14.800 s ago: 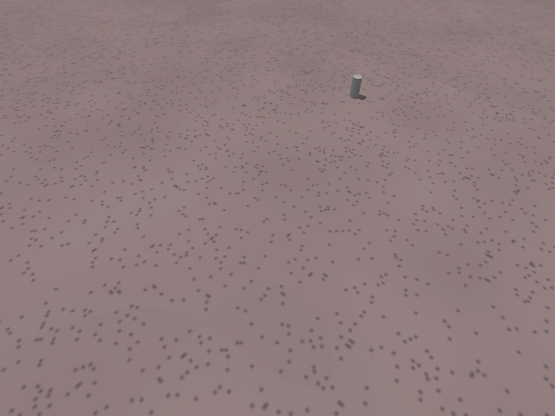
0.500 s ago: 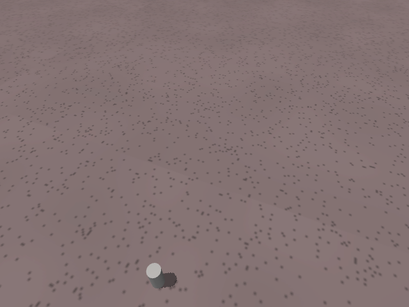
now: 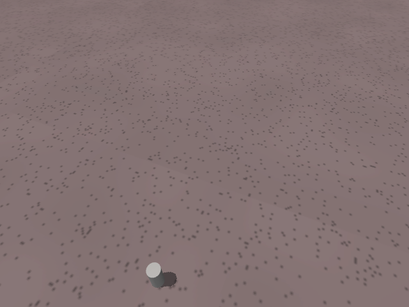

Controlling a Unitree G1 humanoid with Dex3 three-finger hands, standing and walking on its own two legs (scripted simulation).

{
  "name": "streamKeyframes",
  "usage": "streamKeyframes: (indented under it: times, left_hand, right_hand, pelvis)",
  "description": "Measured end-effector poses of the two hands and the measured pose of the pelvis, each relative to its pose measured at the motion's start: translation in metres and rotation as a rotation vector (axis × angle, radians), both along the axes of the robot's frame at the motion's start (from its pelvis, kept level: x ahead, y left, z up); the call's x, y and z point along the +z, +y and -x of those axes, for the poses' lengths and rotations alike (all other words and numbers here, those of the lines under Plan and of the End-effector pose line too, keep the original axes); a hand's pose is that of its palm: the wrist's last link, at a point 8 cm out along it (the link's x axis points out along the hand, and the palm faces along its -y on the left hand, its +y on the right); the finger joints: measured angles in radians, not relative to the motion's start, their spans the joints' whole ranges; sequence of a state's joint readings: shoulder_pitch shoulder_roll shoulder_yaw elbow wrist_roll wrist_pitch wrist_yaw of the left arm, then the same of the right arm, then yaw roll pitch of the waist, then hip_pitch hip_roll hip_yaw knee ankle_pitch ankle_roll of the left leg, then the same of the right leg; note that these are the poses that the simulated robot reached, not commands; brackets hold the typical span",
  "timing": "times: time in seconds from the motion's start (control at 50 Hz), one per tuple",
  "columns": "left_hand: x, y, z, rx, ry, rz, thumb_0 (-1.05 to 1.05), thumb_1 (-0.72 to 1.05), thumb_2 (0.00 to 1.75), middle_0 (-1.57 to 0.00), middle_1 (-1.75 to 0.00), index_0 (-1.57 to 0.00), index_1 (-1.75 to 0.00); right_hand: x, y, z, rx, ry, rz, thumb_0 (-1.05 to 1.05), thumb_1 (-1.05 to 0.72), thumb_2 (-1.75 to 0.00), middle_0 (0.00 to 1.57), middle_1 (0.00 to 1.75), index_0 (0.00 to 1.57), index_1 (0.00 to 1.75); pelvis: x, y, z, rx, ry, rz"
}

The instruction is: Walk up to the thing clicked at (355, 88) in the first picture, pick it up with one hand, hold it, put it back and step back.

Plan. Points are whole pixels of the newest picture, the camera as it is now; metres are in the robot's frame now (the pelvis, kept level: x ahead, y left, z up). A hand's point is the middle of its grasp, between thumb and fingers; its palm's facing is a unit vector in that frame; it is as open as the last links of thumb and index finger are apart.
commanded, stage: stand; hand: left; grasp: from above
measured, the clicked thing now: (155, 275) +0.41 +0.24 -0.71
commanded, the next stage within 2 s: rise first in 0.40 s
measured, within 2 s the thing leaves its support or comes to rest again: neither
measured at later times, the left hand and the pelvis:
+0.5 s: hand out of the picture +0.07 +0.26 -0.16, palm faces -0.02 -0.94 -0.35, open 7.4 cm; pelvis +0.00 +0.00 +0.00, yaw +0 degrees
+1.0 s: hand out of the picture +0.14 +0.26 -0.20, palm faces -0.06 -0.91 -0.41, open 13.1 cm; pelvis -0.01 +0.01 -0.05, yaw +0 degrees
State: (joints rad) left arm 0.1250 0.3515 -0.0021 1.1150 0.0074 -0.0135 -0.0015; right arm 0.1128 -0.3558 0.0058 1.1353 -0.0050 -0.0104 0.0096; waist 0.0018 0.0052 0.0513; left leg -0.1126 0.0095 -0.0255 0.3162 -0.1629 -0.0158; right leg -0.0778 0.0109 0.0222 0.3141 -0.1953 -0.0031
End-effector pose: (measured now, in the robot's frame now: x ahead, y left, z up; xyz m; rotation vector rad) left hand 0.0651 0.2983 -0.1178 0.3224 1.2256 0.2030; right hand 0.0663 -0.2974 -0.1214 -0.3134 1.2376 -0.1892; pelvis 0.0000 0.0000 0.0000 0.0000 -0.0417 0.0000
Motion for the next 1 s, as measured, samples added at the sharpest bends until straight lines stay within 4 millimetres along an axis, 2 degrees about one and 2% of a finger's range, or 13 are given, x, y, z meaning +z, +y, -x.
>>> streamKeyframes:
  times: [0.2,0.52,0.58,0.7,0.76,0.88,1.0]
  left_hand:
    - [0.001,0.000,-0.003,0.000,-0.014,-0.002,0.00,0.90,0.90,-0.20,-0.30,-0.20,-0.30]
    - [-0.001,0.001,0.003,0.004,0.012,0.001,0.00,0.90,0.90,-0.20,-0.30,-0.20,-0.31]
    - [0.000,-0.003,-0.015,0.033,-0.077,0.006,0.01,0.86,0.91,-0.20,-0.35,-0.19,-0.35]
    - [-0.012,-0.001,-0.066,-0.012,-0.136,0.011,0.00,0.60,0.89,-0.18,-0.60,-0.18,-0.59]
    - [-0.014,0.000,-0.081,-0.051,-0.157,-0.008,0.00,0.42,0.88,-0.16,-0.75,-0.17,-0.73]
    - [-0.023,0.001,-0.078,-0.077,-0.086,-0.042,0.00,0.00,0.89,-0.11,-0.95,-0.13,-0.92]
    - [-0.038,0.006,-0.067,-0.074,-0.080,-0.062,0.00,-0.28,0.89,-0.09,-1.00,-0.11,-0.98]
  right_hand:
    - [0.001,0.001,-0.006,0.006,-0.021,-0.003,0.00,-0.91,-0.90,0.21,0.30,0.20,0.30]
    - [0.001,-0.001,0.001,-0.001,0.009,0.004,0.00,-0.91,-0.90,0.21,0.30,0.20,0.30]
    - [0.001,0.005,-0.006,-0.002,-0.071,0.003,0.01,-0.93,-0.91,0.21,0.30,0.20,0.30]
    - [-0.008,0.027,-0.014,0.001,-0.164,-0.033,0.01,-0.94,-0.91,0.20,0.30,0.20,0.30]
    - [-0.013,0.037,-0.015,-0.012,-0.198,-0.057,0.01,-0.94,-0.91,0.20,0.30,0.20,0.30]
    - [-0.017,0.050,-0.024,-0.018,-0.264,-0.087,0.01,-0.94,-0.91,0.21,0.30,0.20,0.30]
    - [-0.023,0.054,-0.042,0.017,-0.334,-0.071,0.01,-0.92,-0.90,0.21,0.30,0.20,0.30]
  pelvis:
    - [0.000,0.000,0.000,0.001,-0.004,0.001]
    - [0.000,0.000,-0.002,0.001,0.002,0.002]
    - [-0.003,0.001,0.003,0.012,0.038,0.003]
    - [-0.019,0.000,0.013,0.009,0.136,0.005]
    - [-0.025,0.001,0.013,0.001,0.158,0.005]
    - [-0.035,0.006,0.009,-0.004,0.191,0.010]
    - [-0.053,0.010,0.008,-0.003,0.234,0.017]
